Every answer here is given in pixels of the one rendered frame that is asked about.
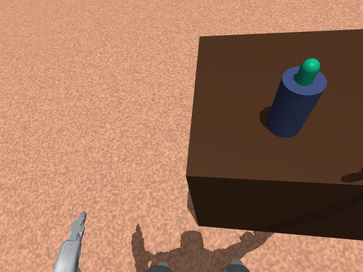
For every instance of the bottle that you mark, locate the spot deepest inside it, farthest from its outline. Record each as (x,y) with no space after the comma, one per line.
(298,92)

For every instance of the left robot hand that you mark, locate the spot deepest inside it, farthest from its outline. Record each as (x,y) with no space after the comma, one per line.
(68,256)

